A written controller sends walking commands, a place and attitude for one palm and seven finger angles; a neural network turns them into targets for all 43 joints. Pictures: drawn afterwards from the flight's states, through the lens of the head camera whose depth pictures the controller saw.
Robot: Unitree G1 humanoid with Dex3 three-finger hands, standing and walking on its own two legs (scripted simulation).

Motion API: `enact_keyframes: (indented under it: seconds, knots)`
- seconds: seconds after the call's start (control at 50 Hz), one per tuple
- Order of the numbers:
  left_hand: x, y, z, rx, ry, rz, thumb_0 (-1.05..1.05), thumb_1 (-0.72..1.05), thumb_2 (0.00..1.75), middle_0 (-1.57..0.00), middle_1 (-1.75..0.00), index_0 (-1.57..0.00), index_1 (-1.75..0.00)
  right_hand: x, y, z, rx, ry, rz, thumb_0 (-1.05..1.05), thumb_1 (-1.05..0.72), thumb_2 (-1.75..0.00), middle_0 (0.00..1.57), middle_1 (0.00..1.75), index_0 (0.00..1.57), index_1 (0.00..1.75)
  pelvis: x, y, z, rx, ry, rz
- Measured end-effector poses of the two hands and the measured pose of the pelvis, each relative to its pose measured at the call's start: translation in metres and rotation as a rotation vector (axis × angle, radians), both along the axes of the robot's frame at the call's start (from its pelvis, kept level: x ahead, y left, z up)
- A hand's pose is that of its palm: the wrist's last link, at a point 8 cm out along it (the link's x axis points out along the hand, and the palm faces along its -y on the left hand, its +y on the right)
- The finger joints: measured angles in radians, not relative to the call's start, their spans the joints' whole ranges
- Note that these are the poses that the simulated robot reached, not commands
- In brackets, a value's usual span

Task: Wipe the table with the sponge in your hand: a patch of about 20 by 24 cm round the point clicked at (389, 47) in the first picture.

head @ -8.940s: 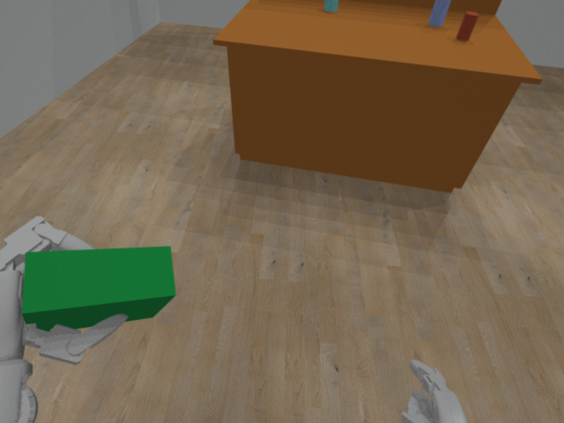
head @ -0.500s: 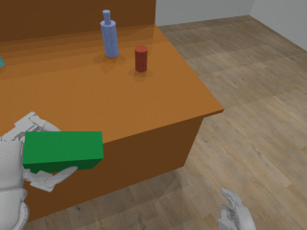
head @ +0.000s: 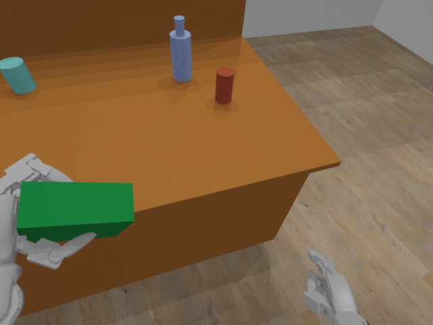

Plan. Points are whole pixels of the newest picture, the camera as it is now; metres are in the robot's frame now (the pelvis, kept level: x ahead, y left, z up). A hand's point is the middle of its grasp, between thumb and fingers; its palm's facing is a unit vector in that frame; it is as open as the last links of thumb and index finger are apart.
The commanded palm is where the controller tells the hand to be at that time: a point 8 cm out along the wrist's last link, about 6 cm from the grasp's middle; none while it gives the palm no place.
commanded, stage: look again from close up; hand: left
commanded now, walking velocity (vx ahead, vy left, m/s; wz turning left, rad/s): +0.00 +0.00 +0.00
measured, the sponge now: (93, 213) +0.23 +0.21 +0.13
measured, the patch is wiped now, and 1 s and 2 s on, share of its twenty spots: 0.00 0.00 0.00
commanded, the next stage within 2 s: shuffle to correct the standing spot in 0.36 s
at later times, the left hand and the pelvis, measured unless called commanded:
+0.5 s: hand (83, 208) +0.22 +0.21 +0.16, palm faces +0.37 -0.84 -0.39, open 9.9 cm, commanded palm +0.16 +0.25 +0.17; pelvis +0.01 -0.04 +0.00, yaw +1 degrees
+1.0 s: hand (119, 165) +0.30 +0.19 +0.16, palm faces +0.35 -0.86 -0.36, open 9.9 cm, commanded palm +0.25 +0.23 +0.17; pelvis +0.08 -0.04 -0.02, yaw -2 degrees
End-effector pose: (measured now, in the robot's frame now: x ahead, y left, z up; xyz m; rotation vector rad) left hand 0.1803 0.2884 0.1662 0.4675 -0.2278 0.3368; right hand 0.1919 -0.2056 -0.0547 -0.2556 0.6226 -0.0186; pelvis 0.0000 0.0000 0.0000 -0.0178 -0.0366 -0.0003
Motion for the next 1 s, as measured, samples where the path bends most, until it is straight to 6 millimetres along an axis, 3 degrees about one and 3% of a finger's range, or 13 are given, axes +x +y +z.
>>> enact_keyframes:
  seconds: [0.18,0.34,0.54,0.64,0.78,0.9,1.0]
  knots:
    - [-0.013,-0.003,0.010,-0.008,-0.066,0.063,-0.01,-0.47,1.01,-0.76,-1.36,-0.76,-1.35,-0.007,-0.015,-0.003,-0.024,0.039,0.008,0.01,-0.90,-0.90,0.20,0.30,0.21,0.30,-0.001,-0.011,0.002,0.003,0.006,0.010]
    - [-0.002,-0.023,-0.005,-0.050,-0.011,0.045,-0.01,-0.47,1.01,-0.76,-1.36,-0.76,-1.35,-0.011,-0.031,-0.004,-0.025,0.043,-0.020,0.02,-0.90,-0.90,0.20,0.30,0.21,0.30,0.002,-0.023,0.003,-0.004,0.017,0.010]
    - [0.004,-0.040,0.009,0.008,-0.020,-0.002,-0.01,-0.47,1.01,-0.76,-1.36,-0.76,-1.35,-0.011,-0.052,-0.006,-0.028,0.057,-0.048,0.02,-0.90,-0.90,0.20,0.30,0.21,0.30,0.009,-0.038,0.003,0.000,0.033,0.012]
    - [0.006,-0.042,0.003,-0.005,-0.005,0.025,-0.01,-0.47,1.01,-0.76,-1.36,-0.77,-1.35,-0.006,-0.063,-0.009,-0.036,0.058,-0.070,0.02,-0.90,-0.90,0.20,0.30,0.21,0.30,0.019,-0.044,0.000,0.003,0.038,0.000]
    - [0.033,-0.052,-0.009,-0.051,-0.017,0.042,-0.01,-0.47,1.01,-0.76,-1.36,-0.77,-1.35,0.010,-0.078,-0.015,-0.047,0.053,-0.094,0.02,-0.90,-0.90,0.20,0.30,0.21,0.30,0.041,-0.051,-0.006,0.007,0.040,-0.007]
    - [0.064,-0.063,-0.003,-0.033,-0.088,-0.028,-0.01,-0.47,1.01,-0.76,-1.36,-0.77,-1.35,0.028,-0.085,-0.019,-0.046,0.059,-0.114,0.02,-0.90,-0.90,0.20,0.30,0.21,0.30,0.060,-0.053,-0.013,0.001,0.038,-0.011]
    - [0.083,-0.057,0.003,0.009,-0.135,-0.075,-0.01,-0.47,1.01,-0.76,-1.36,-0.77,-1.35,0.042,-0.082,-0.019,-0.057,0.072,-0.128,0.02,-0.90,-0.90,0.20,0.30,0.21,0.30,0.079,-0.044,-0.018,0.016,0.028,-0.030]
